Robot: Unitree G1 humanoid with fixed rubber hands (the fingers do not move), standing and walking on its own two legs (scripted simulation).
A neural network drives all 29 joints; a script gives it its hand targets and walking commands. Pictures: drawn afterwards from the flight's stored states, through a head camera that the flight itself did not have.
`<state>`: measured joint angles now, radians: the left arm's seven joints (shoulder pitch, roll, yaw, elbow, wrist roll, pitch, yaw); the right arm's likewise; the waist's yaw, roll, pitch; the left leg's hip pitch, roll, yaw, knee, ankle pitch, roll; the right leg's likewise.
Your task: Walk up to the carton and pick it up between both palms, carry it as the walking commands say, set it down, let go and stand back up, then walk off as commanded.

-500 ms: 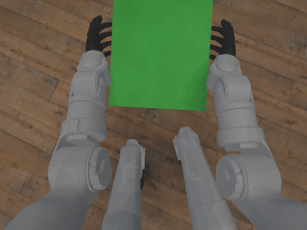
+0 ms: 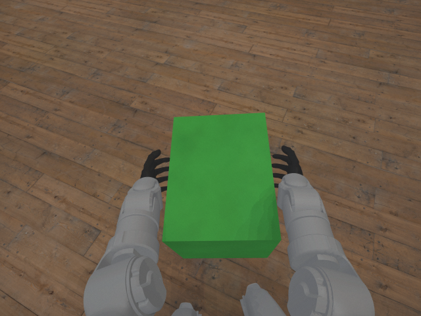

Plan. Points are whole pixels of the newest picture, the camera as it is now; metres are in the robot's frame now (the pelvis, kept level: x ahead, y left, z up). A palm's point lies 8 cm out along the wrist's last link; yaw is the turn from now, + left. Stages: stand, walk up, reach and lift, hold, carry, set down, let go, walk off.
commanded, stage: reach and lift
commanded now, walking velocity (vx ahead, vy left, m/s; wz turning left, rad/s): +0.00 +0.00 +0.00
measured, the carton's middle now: (221, 189) +0.42 -0.05 -0.08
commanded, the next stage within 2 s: none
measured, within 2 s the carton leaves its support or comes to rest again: neither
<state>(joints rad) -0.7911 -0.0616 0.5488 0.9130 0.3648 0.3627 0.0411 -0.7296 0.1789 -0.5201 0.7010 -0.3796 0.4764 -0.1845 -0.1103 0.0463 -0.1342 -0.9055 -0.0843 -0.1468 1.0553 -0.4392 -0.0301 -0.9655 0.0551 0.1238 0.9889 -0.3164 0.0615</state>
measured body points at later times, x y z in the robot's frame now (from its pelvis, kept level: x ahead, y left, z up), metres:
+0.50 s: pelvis +0.05 +0.01 +0.06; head +0.11 -0.01 +0.51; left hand +0.41 +0.10 +0.03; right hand +0.36 -0.19 +0.03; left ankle +0.04 +0.13 -0.66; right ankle +0.09 -0.14 -0.66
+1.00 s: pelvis +0.03 +0.00 +0.07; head -0.01 +0.00 +0.52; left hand +0.38 +0.13 +0.12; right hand +0.34 -0.17 +0.11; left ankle +0.04 +0.13 -0.66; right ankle +0.09 -0.14 -0.66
